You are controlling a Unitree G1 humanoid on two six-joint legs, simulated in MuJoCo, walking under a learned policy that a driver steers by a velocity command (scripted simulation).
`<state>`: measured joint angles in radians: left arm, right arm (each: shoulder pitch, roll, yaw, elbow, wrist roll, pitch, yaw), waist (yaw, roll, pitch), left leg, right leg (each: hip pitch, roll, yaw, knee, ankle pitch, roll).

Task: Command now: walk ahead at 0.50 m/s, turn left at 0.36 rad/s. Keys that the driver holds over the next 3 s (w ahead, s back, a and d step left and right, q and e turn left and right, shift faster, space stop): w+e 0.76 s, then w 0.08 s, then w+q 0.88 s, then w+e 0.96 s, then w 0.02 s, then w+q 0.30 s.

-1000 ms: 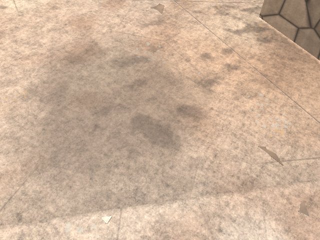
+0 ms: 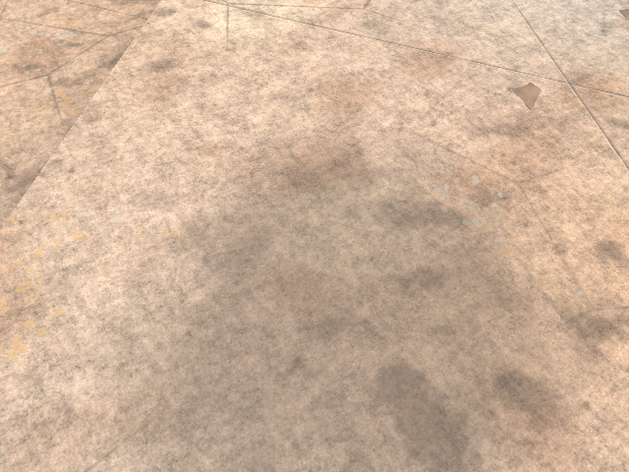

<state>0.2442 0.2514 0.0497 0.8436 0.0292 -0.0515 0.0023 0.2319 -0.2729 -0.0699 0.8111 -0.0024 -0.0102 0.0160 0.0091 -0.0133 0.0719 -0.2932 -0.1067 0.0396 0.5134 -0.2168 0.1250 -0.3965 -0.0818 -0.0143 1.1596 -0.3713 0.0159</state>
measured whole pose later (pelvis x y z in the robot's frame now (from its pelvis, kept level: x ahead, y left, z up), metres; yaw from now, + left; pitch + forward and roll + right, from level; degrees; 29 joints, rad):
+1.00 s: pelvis +0.61 -0.12 -0.12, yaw -21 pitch +0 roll -1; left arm 0.36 0.29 0.06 0.96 0.02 -0.05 0.00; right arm 0.08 -0.25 -0.02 0.81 -0.03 -0.08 0.01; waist 0.04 -0.02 0.05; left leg -0.42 -0.02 0.03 0.57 -0.14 0.06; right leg -0.08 0.12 0.09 0.73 -0.44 -0.09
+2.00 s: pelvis +1.10 -0.20 -0.12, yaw +1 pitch +1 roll -1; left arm 0.47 0.21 0.02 0.98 0.00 -0.06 -0.01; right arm 0.00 -0.22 -0.01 0.75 -0.06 -0.06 0.03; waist 0.08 0.01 0.05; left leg -0.43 0.01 0.08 0.56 -0.15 0.08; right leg -0.09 -0.03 -0.08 0.71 -0.44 -0.03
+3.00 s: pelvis +1.61 -0.33 -0.11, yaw -21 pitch +1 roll -1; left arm 0.40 0.25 0.04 0.94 0.03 -0.07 0.01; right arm 0.09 -0.24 -0.03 0.78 -0.02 -0.02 0.04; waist 0.05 0.03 0.04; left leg -0.57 0.03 0.07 0.60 -0.06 0.07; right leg 0.17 0.12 0.01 0.15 -0.33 -0.10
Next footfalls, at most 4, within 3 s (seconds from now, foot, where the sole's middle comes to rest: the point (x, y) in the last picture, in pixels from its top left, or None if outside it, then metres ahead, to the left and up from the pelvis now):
0.52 right None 0.45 -0.17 -0.88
0.96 left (358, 359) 0.77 -0.09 -0.88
1.46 right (449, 294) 0.96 -0.34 -0.88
1.96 left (361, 220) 1.22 -0.11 -0.88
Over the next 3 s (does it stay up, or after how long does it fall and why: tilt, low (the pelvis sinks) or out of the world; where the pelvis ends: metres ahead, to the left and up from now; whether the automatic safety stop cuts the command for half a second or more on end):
stays up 1.61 -0.33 -0.11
